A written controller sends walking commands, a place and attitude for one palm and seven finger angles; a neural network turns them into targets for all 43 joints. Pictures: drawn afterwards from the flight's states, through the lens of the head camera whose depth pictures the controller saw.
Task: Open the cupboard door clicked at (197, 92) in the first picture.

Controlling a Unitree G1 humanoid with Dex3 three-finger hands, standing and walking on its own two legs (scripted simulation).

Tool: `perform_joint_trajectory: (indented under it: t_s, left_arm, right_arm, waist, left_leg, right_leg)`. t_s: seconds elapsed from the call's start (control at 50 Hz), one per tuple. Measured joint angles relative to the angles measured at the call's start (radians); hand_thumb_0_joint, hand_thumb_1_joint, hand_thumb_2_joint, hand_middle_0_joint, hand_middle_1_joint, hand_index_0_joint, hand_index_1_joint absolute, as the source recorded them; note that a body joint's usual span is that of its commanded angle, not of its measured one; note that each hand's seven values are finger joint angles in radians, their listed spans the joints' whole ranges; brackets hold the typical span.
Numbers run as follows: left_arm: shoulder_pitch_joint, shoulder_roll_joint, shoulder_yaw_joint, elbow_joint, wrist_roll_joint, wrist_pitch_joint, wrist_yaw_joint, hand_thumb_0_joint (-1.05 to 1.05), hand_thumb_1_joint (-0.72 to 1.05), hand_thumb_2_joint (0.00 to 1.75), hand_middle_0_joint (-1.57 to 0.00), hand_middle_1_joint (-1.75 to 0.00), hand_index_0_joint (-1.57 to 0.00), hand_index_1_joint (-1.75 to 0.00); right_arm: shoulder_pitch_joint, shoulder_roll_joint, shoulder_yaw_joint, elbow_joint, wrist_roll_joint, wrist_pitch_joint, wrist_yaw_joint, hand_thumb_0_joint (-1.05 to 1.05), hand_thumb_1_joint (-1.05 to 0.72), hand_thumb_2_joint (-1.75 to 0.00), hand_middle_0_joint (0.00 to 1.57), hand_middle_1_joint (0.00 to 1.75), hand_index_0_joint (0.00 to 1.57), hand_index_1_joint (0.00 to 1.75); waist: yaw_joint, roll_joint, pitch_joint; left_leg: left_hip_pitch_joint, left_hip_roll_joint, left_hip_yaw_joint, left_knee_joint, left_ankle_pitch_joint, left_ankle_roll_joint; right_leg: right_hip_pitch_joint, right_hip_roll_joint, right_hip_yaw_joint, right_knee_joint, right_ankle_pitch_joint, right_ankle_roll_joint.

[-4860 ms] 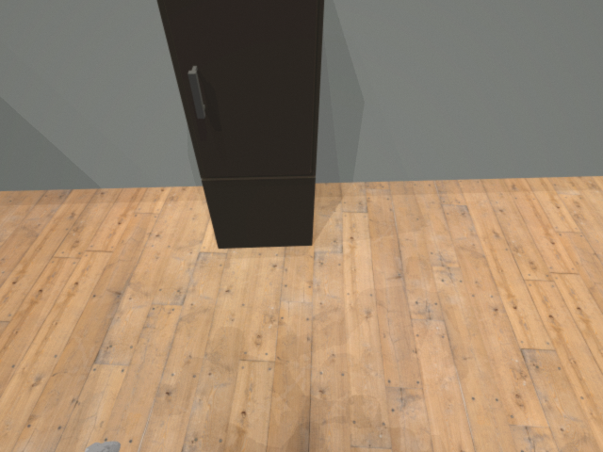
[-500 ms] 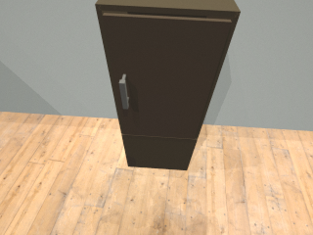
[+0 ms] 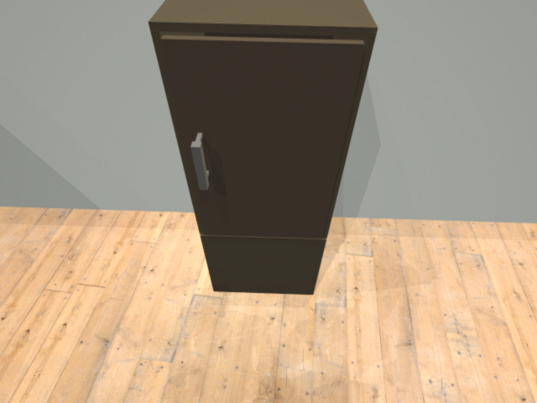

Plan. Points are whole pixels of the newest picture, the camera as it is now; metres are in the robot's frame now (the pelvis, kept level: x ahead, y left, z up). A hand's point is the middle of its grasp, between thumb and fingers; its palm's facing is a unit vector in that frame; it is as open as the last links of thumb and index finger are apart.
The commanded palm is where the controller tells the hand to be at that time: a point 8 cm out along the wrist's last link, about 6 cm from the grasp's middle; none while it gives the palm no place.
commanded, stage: look again from close up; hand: left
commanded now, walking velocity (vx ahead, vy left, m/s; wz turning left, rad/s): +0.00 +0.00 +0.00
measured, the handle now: (201, 161) +0.63 +0.19 -0.03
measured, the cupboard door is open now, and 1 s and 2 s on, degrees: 0 0 0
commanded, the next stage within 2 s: shuffle to correct the standing spot in 0.48 s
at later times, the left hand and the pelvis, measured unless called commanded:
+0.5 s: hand out of the picture +0.03 +0.20 -0.18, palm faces +0.03 -0.98 -0.21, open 7.4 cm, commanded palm none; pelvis +0.01 +0.03 -0.01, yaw +0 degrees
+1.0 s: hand out of the picture +0.01 +0.18 -0.19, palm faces +0.08 -0.98 -0.16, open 7.4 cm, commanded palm none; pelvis +0.07 +0.02 -0.02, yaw +0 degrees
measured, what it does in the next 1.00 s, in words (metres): shifts its weight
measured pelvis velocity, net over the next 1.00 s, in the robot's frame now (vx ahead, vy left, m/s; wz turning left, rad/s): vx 0.07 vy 0.02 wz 0.01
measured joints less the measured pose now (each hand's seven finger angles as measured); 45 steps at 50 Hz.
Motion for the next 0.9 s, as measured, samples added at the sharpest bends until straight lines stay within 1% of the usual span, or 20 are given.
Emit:
perform_joint_trajectory:
  t_s: [0.04, 0.08, 0.12, 0.16, 0.28, 0.32, 0.38, 0.5, 0.66, 0.8, 0.9]
  left_arm:
    - [0.003, -0.007, -0.01, -0.009, 0.007, -0.016, 0.011, 0.01, 0.91, 0.9, -0.2, -0.3, -0.2, -0.3]
    - [0.013, -0.01, -0.014, -0.025, 0.01, -0.028, 0.01, 0.01, 0.91, 0.9, -0.2, -0.3, -0.2, -0.3]
    - [0.017, -0.006, -0.012, -0.035, 0.01, -0.03, 0.009, 0.01, 0.91, 0.9, -0.2, -0.3, -0.2, -0.3]
    - [0.016, 0.002, -0.009, -0.042, 0.009, -0.026, 0.008, 0.01, 0.91, 0.9, -0.2, -0.3, -0.2, -0.3]
    - [-0.003, 0.028, -0.001, -0.069, 0.008, -0.024, 0.007, 0.01, 0.92, 0.9, -0.2, -0.3, -0.2, -0.3]
    - [-0.008, 0.034, -0.001, -0.078, 0.008, -0.024, 0.007, 0.01, 0.92, 0.9, -0.2, -0.3, -0.2, -0.3]
    - [-0.011, 0.039, -0.001, -0.086, 0.009, -0.023, 0.006, 0.01, 0.92, 0.9, -0.2, -0.3, -0.2, -0.3]
    - [-0.011, 0.046, -0.001, -0.084, 0.011, -0.02, 0.002, 0.0, 0.91, 0.9, -0.2, -0.3, -0.2, -0.3]
    - [-0.006, 0.054, -0.003, -0.072, 0.014, -0.015, -0.004, 0.0, 0.91, 0.9, -0.2, -0.3, -0.2, -0.3]
    - [0.038, 0.052, 0.007, -0.068, 0.025, -0.009, -0.022, 0.0, 0.91, 0.9, -0.2, -0.3, -0.2, -0.3]
    - [0.074, 0.041, 0.014, -0.062, 0.023, -0.03, -0.024, 0.0, 0.91, 0.9, -0.2, -0.3, -0.2, -0.3]
  right_arm:
    - [0.006, -0.006, 0.003, -0.018, 0.0, 0.002, 0.009, 0.0, -0.91, -0.9, 0.2, 0.3, 0.2, 0.3]
    - [0.011, -0.015, 0.002, -0.05, -0.006, 0.005, 0.019, 0.0, -0.91, -0.9, 0.2, 0.3, 0.2, 0.3]
    - [0.018, -0.017, 0.002, -0.073, -0.01, 0.0, 0.022, 0.0, -0.91, -0.9, 0.2, 0.3, 0.2, 0.3]
    - [0.023, -0.016, 0.004, -0.089, -0.011, -0.008, 0.021, 0.0, -0.91, -0.9, 0.2, 0.3, 0.19, 0.3]
    - [0.005, -0.007, 0.015, -0.107, -0.01, -0.021, 0.015, 0.0, -0.91, -0.9, 0.2, 0.3, 0.19, 0.3]
    - [-0.007, -0.014, 0.017, -0.101, -0.015, -0.017, 0.009, 0.01, -0.92, -0.9, 0.2, 0.3, 0.2, 0.3]
    - [-0.022, -0.028, 0.014, -0.098, -0.011, -0.021, 0.009, 0.02, -0.93, -0.89, 0.2, 0.3, 0.2, 0.3]
    - [-0.058, -0.047, 0.01, -0.105, -0.006, -0.031, 0.01, 0.01, -0.92, -0.9, 0.2, 0.3, 0.2, 0.3]
    - [-0.093, -0.052, 0.009, -0.104, -0.006, -0.031, 0.011, 0.01, -0.91, -0.9, 0.2, 0.3, 0.2, 0.3]
    - [-0.066, -0.041, -0.003, -0.112, -0.012, -0.019, 0.019, 0.0, -0.91, -0.9, 0.2, 0.3, 0.2, 0.3]
    - [-0.039, -0.04, -0.007, -0.106, -0.01, -0.024, 0.02, 0.0, -0.91, -0.9, 0.2, 0.3, 0.2, 0.3]
  waist:
    - [-0.002, 0.02, 0.005]
    - [-0.012, 0.039, 0.008]
    - [-0.021, 0.041, 0.005]
    - [-0.023, 0.037, -0.002]
    - [-0.004, 0.027, -0.018]
    - [0.002, 0.024, -0.021]
    - [0.008, 0.019, -0.02]
    - [0.011, 0.004, -0.012]
    - [0.018, -0.014, -0.007]
    - [0.02, -0.02, -0.024]
    - [0.023, 0.002, -0.024]
  left_leg:
    - [-0.043, 0.014, -0.013, 0.061, -0.026, -0.003]
    - [-0.08, 0.019, -0.028, 0.121, -0.051, 0.0]
    - [-0.098, 0.014, -0.032, 0.157, -0.072, 0.007]
    - [-0.1, 0.004, -0.028, 0.169, -0.084, 0.014]
    - [-0.082, -0.019, -0.014, 0.156, -0.089, 0.028]
    - [-0.075, -0.025, -0.011, 0.147, -0.087, 0.031]
    - [-0.065, -0.031, -0.005, 0.132, -0.084, 0.035]
    - [-0.049, -0.033, 0.006, 0.11, -0.079, 0.038]
    - [-0.038, -0.03, 0.011, 0.103, -0.083, 0.038]
    - [-0.049, -0.029, 0.014, 0.145, -0.129, 0.036]
    - [-0.066, -0.006, 0.0, 0.208, -0.183, 0.026]
  right_leg:
    - [-0.016, 0.012, -0.009, 0.009, 0.0, -0.001]
    - [-0.038, 0.018, -0.016, 0.04, -0.014, -0.001]
    - [-0.055, 0.012, -0.018, 0.078, -0.036, 0.001]
    - [-0.065, 0.001, -0.015, 0.107, -0.056, 0.006]
    - [-0.063, -0.023, -0.002, 0.127, -0.073, 0.023]
    - [-0.059, -0.029, 0.0, 0.123, -0.074, 0.026]
    - [-0.054, -0.034, 0.007, 0.115, -0.072, 0.03]
    - [-0.044, -0.035, 0.017, 0.096, -0.065, 0.035]
    - [-0.033, -0.032, 0.023, 0.084, -0.063, 0.036]
    - [-0.051, -0.033, 0.027, 0.138, -0.117, 0.02]
    - [-0.041, -0.013, 0.014, 0.148, -0.148, 0.019]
